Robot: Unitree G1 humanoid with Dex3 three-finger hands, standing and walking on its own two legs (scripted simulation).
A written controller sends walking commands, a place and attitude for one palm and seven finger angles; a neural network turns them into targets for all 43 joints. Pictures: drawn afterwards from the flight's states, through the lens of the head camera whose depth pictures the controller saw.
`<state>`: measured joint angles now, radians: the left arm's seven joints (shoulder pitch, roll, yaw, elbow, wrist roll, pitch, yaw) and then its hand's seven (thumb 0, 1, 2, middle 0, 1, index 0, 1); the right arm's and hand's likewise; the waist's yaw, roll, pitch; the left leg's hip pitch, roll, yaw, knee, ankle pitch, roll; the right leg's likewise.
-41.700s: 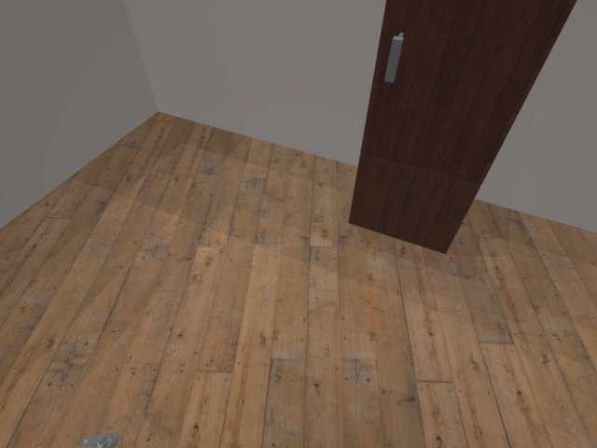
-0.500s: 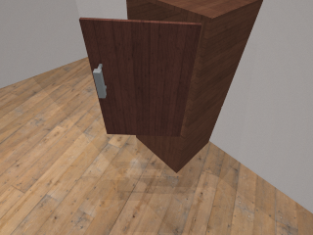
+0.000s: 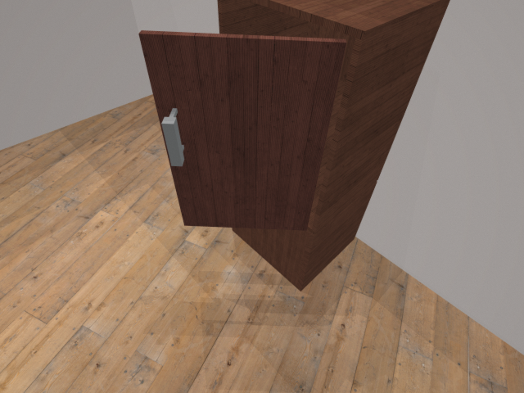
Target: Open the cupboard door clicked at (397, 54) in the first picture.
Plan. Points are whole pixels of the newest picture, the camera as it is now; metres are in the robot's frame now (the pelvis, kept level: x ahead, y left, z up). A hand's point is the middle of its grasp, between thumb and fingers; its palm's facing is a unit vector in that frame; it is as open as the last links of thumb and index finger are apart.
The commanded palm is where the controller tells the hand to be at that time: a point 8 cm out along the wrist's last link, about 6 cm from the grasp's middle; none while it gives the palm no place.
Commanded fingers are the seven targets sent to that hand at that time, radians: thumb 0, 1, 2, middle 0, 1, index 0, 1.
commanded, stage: look again from close up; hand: left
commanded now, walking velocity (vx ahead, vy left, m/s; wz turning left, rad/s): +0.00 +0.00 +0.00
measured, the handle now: (175, 137) +0.64 +0.25 +0.03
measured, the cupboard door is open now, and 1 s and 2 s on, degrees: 44 44 44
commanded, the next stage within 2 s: shuffle to correct the standing spot in 0.24 s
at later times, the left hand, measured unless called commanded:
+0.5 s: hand out of the picture +0.02 +0.16 -0.17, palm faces +0.05 -0.99 -0.16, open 7.4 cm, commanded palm none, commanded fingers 0.00 0.90 0.90 -0.20 -0.30 -0.20 -0.30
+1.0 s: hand (161, 390) +0.17 +0.19 -0.17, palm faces +0.03 -0.98 -0.22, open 7.3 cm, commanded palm none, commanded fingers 0.00 0.90 0.90 -0.20 -0.30 -0.20 -0.30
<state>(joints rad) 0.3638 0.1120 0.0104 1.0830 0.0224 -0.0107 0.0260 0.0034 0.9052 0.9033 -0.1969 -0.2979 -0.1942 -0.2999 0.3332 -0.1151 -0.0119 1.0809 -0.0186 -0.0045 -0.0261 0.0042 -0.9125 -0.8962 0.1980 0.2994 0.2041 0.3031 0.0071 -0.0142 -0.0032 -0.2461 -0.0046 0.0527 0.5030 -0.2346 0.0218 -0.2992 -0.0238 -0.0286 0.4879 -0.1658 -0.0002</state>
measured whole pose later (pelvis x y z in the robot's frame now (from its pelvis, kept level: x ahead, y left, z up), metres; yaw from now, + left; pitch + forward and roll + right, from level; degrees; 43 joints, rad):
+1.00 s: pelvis +0.11 +0.01 -0.01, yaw +1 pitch -1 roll +0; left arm 0.21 0.16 0.03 1.03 0.01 -0.03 0.04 0.01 0.92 0.90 -0.20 -0.30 -0.19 -0.30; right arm 0.38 -0.09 -0.01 1.14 0.00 0.00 -0.05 0.00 -0.90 -0.90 0.20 0.30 0.20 0.30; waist -0.03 0.01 0.06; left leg -0.10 -0.02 0.06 0.54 -0.40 0.01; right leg -0.29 -0.03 -0.11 0.59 -0.28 -0.03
